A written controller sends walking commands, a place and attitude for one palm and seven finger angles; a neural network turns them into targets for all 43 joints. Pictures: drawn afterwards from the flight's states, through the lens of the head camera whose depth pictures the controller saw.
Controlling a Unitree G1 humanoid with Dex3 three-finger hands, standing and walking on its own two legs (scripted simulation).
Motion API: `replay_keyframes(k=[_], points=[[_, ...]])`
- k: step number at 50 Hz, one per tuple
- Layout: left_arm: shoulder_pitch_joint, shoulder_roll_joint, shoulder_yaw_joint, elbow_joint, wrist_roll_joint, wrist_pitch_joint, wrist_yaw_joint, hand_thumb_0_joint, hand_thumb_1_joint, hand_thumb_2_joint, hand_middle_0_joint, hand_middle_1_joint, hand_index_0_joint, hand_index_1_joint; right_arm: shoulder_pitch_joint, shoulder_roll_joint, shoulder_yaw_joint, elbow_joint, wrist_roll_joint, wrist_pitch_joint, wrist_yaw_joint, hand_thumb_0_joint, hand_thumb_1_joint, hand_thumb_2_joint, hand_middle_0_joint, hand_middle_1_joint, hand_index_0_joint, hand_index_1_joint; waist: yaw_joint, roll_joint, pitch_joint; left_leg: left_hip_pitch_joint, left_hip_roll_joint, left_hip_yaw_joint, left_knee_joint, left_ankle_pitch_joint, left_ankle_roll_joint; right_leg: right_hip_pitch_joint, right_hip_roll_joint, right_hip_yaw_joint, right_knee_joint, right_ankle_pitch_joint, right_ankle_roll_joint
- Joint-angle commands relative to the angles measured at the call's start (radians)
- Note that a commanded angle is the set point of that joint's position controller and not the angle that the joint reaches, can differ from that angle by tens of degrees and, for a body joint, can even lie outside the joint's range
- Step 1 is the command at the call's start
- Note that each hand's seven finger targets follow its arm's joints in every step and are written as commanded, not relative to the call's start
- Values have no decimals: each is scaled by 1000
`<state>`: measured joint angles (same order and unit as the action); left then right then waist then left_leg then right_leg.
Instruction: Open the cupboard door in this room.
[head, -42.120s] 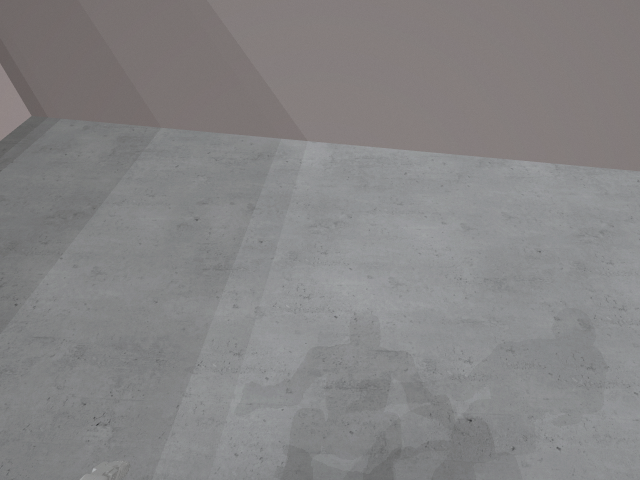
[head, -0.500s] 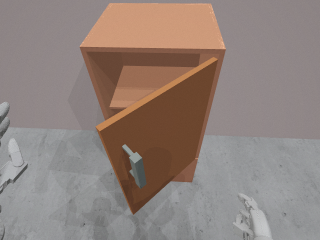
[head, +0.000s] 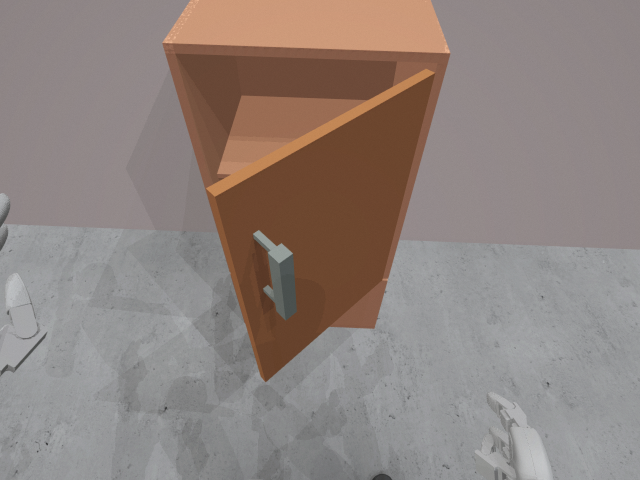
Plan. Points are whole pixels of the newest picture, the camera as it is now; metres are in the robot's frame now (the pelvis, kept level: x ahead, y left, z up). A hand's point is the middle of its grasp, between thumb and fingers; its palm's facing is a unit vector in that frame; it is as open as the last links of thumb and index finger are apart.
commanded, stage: step back with the hand held close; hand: left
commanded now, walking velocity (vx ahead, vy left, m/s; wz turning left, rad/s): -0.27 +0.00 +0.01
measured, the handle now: (274, 276) +0.38 +0.10 +0.00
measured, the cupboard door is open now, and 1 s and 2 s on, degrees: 46 46 46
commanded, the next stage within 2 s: stop stepping back and stand still in 0.56 s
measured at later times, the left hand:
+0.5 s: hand out of the picture +0.12 +0.28 +0.18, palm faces +0.48 -0.72 -0.50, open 7.4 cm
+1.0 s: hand out of the picture +0.05 +0.23 +0.17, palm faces +0.34 -0.77 -0.54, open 7.4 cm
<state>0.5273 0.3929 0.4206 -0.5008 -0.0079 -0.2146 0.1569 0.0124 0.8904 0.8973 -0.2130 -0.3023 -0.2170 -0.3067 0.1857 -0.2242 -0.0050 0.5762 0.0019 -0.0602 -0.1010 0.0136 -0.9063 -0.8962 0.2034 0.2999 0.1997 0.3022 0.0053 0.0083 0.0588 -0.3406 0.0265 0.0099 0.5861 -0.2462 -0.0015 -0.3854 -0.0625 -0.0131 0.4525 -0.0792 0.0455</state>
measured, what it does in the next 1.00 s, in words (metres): walks backwards: right foot, then left foot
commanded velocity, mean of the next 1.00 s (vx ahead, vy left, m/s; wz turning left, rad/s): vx -0.17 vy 0.01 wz -0.03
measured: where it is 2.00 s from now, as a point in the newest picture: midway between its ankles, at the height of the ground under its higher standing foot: outside the picture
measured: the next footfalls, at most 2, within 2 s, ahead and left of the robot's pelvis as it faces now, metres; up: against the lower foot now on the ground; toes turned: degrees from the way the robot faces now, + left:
right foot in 0.60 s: -0.12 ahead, -0.11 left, +0.00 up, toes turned -2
left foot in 0.74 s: -0.01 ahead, +0.08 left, +0.00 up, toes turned +1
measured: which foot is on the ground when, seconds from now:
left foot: down 0.00-0.62, up 0.64-0.72, down 0.74-0.96, up 0.98-1.00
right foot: down 0.00-0.36, up 0.38-0.58, down 0.60-1.00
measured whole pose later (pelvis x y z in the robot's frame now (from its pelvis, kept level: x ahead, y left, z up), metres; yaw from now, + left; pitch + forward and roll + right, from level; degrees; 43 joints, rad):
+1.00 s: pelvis -0.15 -0.03 +0.01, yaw -1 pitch +0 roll +0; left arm 0.65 0.47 0.45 -0.55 -0.05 -0.18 0.15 0.01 0.89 0.90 -0.21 -0.30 -0.22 -0.31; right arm 0.23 -0.22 0.01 0.62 -0.03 -0.13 -0.08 0.01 -0.91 -0.90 0.20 0.30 0.20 0.30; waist -0.03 -0.03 0.01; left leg -0.40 -0.01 0.01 0.55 -0.22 -0.01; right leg -0.22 0.04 -0.05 0.47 -0.26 -0.06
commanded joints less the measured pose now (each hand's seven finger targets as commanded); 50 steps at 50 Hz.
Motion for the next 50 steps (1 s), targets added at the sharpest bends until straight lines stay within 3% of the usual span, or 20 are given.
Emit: replay_keyframes(k=[1,4,7,9,13,16,18,19,21,26,28,30,33,34,37,39,41,45,49,50], points=[[-20,199,156,-210,2,-68,33,0,900,900,-200,-300,-200,-300,-82,-136,-49,-169,-2,-61,-13,0,-900,-900,200,300,200,300,-2,104,-113,-209,65,-98,-276,-322,61,207,32,14,15,-273,-23],[-15,201,171,-215,17,-70,30,0,900,900,-200,-300,-200,-300,-102,-133,-50,-186,7,-75,-9,0,-900,-900,200,300,200,300,10,200,-152,-363,131,-163,-361,-329,102,402,94,-10,246,-33,-9],[-17,198,183,-204,29,-88,19,0,900,900,-200,-300,-200,-300,-103,-132,-56,-178,-6,-96,-2,0,-900,-900,200,300,200,300,10,126,-75,-469,102,-125,-264,-398,106,403,76,73,192,-35,-22],[-38,200,153,-213,12,-88,14,0,900,900,-200,-300,-200,-300,-71,-122,-51,-144,-14,-94,8,0,-900,-900,200,300,200,300,-16,-1,-103,-187,-5,-35,-94,-110,33,175,-18,158,10,138,-75],[-31,224,160,-217,-9,-68,25,0,900,900,-200,-300,-200,-300,-77,-96,-59,-108,-3,-77,14,0,-900,-900,200,300,200,300,-4,-169,-183,101,-65,34,173,-123,-4,-105,-151,206,-206,-234,-138],[-12,221,167,-226,-19,-63,28,0,900,900,-200,-300,-200,-300,-101,-111,-56,-115,-3,-59,4,0,-900,-900,200,300,200,300,-14,-19,-137,57,6,-69,-108,-140,24,-94,-26,82,-58,-262,-63],[-29,214,193,-277,3,-88,24,0,900,900,-200,-300,-200,-300,-124,-151,-62,-149,-12,-77,-6,0,-900,-900,200,300,200,300,-3,331,-141,-369,224,-332,-459,-533,127,260,146,4,360,-263,-4],[-47,222,196,-285,13,-95,21,0,900,900,-200,-300,-200,-300,-140,-135,-64,-153,-12,-88,-7,0,-900,-900,200,300,200,300,2,370,-162,-479,308,-444,-553,-581,184,360,186,13,606,-260,-6],[-42,222,198,-260,5,-87,19,0,900,900,-200,-300,-200,-300,-121,-112,-76,-130,-15,-112,10,0,-900,-900,200,300,200,300,7,158,-175,-277,282,-359,-409,-310,199,185,168,74,674,-368,-26],[-27,152,85,-257,-30,-60,18,0,900,900,-200,-300,-200,-300,-92,-104,-50,-57,-29,-146,40,0,-900,-900,200,300,200,300,1,257,-177,85,190,-198,-361,1,109,68,131,-7,185,-443,-58],[-87,179,83,-244,-34,-62,6,0,900,900,-200,-300,-200,-300,-90,-105,-47,-40,-34,-130,42,0,-900,-900,200,300,200,300,0,162,-177,158,160,-141,-217,170,50,71,57,64,-157,-233,-90],[-140,267,123,-232,-33,-69,3,0,900,900,-200,-300,-200,-300,-113,-77,-28,-45,-34,-107,32,0,-900,-900,200,300,200,300,-12,-106,-203,189,32,-6,43,108,-18,8,-162,264,-217,195,-143],[-107,275,143,-196,-14,-47,-7,0,900,900,-200,-300,-200,-300,-156,-77,-31,-95,-2,-107,17,0,-900,-900,200,300,200,300,12,-289,-200,-13,-55,33,193,-79,-14,189,-158,139,-69,803,-100],[-48,300,181,-186,-18,-30,-6,0,900,900,-200,-300,-200,-300,-175,-73,-19,-112,-4,-95,10,0,-900,-900,200,300,200,300,8,-241,-206,-13,-46,33,116,-15,-9,225,-146,114,-7,812,-110],[68,251,174,-274,-49,-8,-7,0,900,900,-200,-300,-200,-300,-115,-105,-14,-124,-3,-84,2,0,-900,-900,200,300,200,300,9,144,-306,308,69,-72,-190,644,32,133,50,-5,151,200,-29],[125,248,175,-265,-53,-21,-2,0,900,900,-200,-300,-200,-300,-87,-109,-29,-129,-13,-126,18,0,-900,-900,200,300,200,300,22,243,-313,363,202,-249,-288,574,77,39,116,24,238,-426,-44],[97,249,180,-309,-50,-22,7,0,900,900,-200,-300,-200,-300,-65,-103,-23,-117,-27,-144,23,0,-900,-900,200,300,200,300,5,206,-255,242,221,-293,-371,258,95,83,96,41,273,-418,-47],[147,219,169,-239,-45,-3,21,0,900,900,-200,-300,-200,-300,-94,-119,-24,-134,-22,-128,15,0,-900,-900,200,300,200,300,-11,181,-130,-55,107,-123,-417,-280,38,295,97,-45,-21,-315,-64],[7,253,167,-234,-38,-20,18,0,900,900,-200,-300,-200,-300,-77,-122,-48,-97,-26,-92,17,0,-900,-900,200,300,200,300,-9,-175,-68,35,-32,-32,294,-79,-20,-116,-250,411,-372,-654,-224],[-14,221,142,-176,-32,-22,18,0,900,900,-200,-300,-200,-300,-41,-111,-40,-73,-25,-96,17,0,-900,-900,200,300,200,300,-27,-151,-54,-29,-10,-38,339,-82,-13,-67,-238,353,-327,-558,-218]])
